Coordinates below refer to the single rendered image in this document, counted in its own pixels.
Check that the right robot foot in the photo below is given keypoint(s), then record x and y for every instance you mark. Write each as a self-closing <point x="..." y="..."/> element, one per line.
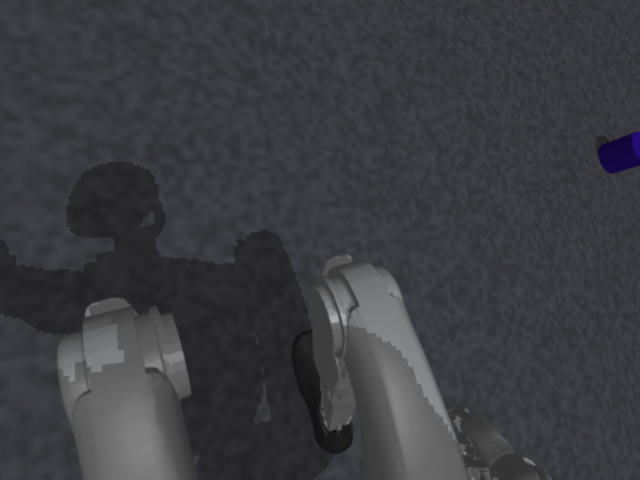
<point x="308" y="382"/>

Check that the right robot hand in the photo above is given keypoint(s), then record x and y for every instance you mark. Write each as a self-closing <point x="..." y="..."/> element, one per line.
<point x="481" y="445"/>

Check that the right robot arm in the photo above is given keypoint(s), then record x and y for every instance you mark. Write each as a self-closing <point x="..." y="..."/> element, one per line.
<point x="515" y="466"/>

